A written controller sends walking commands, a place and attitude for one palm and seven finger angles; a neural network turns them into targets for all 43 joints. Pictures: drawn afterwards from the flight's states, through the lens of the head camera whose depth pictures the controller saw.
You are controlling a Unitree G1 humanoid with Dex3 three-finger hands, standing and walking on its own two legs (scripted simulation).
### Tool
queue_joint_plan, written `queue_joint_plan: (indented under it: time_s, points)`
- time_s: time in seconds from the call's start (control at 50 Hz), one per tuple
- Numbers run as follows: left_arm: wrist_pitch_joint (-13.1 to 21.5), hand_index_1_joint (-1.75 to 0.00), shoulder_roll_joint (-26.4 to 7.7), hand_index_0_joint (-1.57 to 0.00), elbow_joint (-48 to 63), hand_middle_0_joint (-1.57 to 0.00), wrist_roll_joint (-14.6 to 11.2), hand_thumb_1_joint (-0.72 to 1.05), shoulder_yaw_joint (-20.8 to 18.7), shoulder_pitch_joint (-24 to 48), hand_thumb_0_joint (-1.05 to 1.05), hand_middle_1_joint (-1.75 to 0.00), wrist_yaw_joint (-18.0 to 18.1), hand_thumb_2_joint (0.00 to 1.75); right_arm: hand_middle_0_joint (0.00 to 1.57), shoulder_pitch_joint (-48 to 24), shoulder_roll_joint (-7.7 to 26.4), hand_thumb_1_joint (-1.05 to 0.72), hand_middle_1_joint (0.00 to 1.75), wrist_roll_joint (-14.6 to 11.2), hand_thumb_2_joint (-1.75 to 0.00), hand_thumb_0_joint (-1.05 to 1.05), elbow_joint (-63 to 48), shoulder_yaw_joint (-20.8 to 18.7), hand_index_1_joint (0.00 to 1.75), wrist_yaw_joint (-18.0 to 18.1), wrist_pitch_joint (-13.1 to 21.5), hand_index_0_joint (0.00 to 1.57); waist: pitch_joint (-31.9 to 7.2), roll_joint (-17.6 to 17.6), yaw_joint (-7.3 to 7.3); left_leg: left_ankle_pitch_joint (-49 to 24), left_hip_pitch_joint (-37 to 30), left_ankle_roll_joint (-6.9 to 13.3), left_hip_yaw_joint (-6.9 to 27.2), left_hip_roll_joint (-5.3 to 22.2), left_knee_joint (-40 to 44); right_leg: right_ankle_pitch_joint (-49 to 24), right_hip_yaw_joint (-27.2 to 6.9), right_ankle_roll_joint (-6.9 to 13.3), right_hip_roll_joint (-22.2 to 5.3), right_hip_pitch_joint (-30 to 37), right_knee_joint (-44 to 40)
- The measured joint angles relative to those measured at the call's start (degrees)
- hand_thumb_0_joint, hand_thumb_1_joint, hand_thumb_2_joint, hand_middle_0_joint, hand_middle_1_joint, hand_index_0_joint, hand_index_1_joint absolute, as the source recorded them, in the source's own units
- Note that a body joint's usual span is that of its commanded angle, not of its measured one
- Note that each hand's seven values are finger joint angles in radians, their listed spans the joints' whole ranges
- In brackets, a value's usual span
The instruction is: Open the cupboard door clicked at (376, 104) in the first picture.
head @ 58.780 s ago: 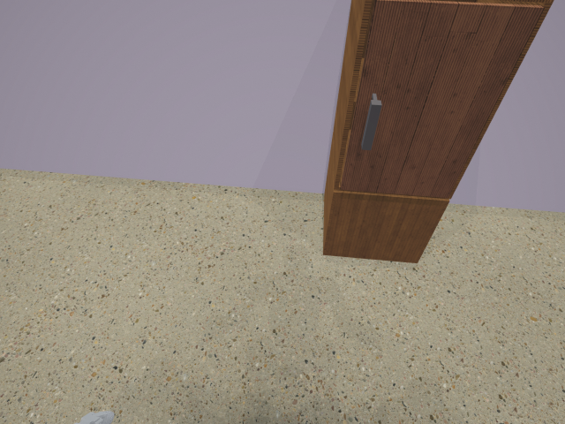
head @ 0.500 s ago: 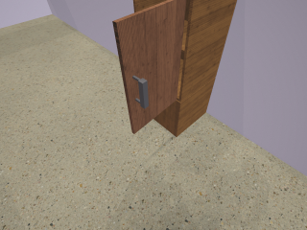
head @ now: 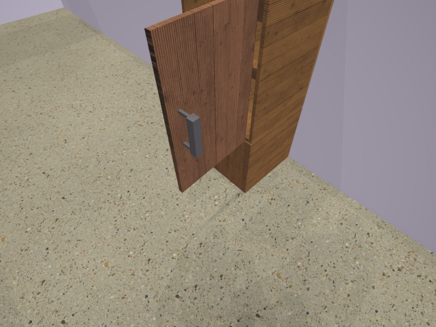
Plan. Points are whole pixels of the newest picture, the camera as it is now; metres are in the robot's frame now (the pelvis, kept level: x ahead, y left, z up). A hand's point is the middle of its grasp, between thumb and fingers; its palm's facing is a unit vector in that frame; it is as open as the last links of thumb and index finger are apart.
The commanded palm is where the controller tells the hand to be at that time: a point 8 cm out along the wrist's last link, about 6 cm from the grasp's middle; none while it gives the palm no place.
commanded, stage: look to check the result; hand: left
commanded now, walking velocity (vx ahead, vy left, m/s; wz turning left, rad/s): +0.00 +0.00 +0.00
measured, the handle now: (189, 133) +0.62 +0.12 -0.06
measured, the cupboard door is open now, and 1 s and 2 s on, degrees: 94 94 94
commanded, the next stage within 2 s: stand and wait in 0.34 s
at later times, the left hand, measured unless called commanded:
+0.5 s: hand out of the picture +0.03 +0.16 -0.17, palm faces +0.03 -0.98 -0.20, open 7.4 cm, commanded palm none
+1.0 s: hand out of the picture +0.02 +0.15 -0.18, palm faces +0.03 -0.98 -0.20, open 7.4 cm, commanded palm none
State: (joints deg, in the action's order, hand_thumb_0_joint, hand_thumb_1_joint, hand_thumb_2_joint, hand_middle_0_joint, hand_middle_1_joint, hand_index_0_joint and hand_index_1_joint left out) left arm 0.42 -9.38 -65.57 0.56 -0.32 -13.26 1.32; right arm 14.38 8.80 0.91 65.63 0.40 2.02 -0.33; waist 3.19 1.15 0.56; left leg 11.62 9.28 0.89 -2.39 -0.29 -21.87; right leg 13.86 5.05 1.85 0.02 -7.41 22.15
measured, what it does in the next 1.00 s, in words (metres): stands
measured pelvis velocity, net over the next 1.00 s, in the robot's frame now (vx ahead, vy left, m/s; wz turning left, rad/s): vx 0.03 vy -0.02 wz -0.01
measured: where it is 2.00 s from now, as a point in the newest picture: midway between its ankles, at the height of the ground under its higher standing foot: outside the picture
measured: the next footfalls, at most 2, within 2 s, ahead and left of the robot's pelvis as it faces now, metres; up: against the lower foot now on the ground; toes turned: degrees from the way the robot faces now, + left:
none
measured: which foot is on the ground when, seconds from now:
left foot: down 0.00-1.00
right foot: down 0.00-1.00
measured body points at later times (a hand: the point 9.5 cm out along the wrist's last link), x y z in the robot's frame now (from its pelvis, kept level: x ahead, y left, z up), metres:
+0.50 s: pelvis +0.03 -0.02 +0.00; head +0.04 -0.02 +0.45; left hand +0.03 +0.21 -0.16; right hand +0.04 -0.24 -0.17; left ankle +0.00 +0.11 -0.74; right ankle -0.02 -0.09 -0.74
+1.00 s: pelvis +0.03 -0.02 +0.00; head +0.04 -0.03 +0.45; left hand +0.02 +0.20 -0.16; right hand +0.01 -0.24 -0.17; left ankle +0.00 +0.11 -0.74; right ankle -0.02 -0.09 -0.74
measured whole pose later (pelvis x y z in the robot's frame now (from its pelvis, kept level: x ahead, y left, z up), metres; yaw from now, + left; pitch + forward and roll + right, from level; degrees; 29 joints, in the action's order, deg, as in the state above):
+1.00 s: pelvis +0.03 -0.02 +0.00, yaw +0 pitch -2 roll +1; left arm 0.7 -8.3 -65.8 0.3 -0.3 -15.9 1.8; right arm 16.1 8.2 0.9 66.6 0.5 2.9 -0.5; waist 3.1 0.6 0.3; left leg 13.8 6.0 -1.1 -2.1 1.5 -21.5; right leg 15.7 5.2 3.6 2.0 -3.8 20.8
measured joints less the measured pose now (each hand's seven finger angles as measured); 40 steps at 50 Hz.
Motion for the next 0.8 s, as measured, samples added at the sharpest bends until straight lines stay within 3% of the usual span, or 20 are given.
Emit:
queue_joint_plan:
  time_s: [0.8]
  points:
    - [0.3,-0.30,0.8,-0.20,0.0,-0.20,-0.2,0.90,-0.1,-1.8,0.00,-0.30,0.4,0.90,0.20,0.6,-0.1,-0.91,0.30,0.0,-0.90,0.00,0.6,0.2,0.30,0.8,-0.1,0.20,-0.3,-0.2,-0.18,2.1,-3.3,-1.8,0.2,1.5,0.7,1.9,0.1,1.5,1.7,3.5,-1.4]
